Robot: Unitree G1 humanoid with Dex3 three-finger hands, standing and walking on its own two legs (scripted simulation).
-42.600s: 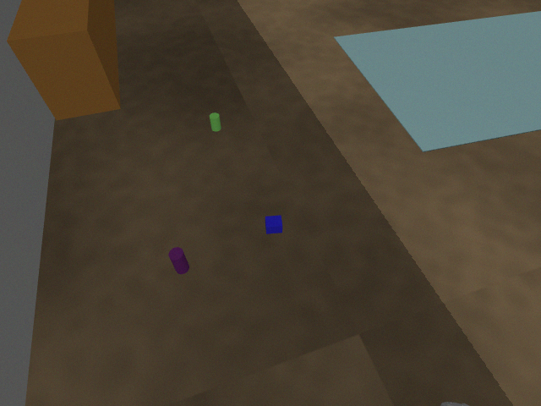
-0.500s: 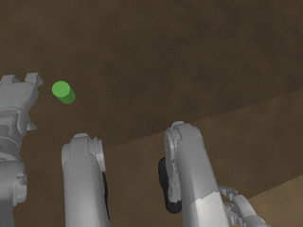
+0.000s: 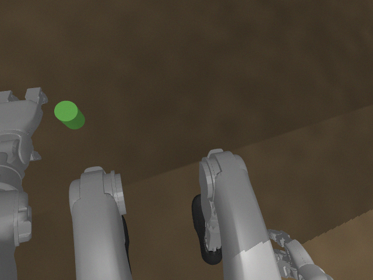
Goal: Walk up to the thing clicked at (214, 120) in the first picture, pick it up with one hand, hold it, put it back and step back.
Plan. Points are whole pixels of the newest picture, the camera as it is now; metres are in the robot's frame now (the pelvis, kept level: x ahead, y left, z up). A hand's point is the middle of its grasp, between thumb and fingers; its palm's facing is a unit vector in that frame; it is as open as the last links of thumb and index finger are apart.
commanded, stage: approach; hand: left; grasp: from above
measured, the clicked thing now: (70, 115) +0.49 +0.24 -0.29
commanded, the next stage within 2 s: close in in 0.62 s
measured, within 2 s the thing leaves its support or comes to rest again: neither
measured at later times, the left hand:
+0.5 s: hand (73, 85) +0.53 +0.20 -0.17, palm faces -0.39 -0.03 -0.92, open 13.9 cm
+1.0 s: hand (52, 123) +0.44 +0.25 -0.19, palm faces -0.44 -0.04 -0.89, open 13.5 cm
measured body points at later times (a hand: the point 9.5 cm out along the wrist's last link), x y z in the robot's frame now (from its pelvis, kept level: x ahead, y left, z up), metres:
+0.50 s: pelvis +0.00 +0.00 -0.01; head +0.26 +0.03 +0.36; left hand +0.54 +0.20 -0.12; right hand +0.00 -0.27 -0.11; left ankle +0.08 +0.13 -0.30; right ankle +0.09 -0.13 -0.30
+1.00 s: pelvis -0.01 +0.00 -0.01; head +0.23 +0.08 +0.37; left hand +0.46 +0.25 -0.14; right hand +0.09 -0.29 -0.11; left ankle +0.08 +0.13 -0.30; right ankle +0.09 -0.13 -0.30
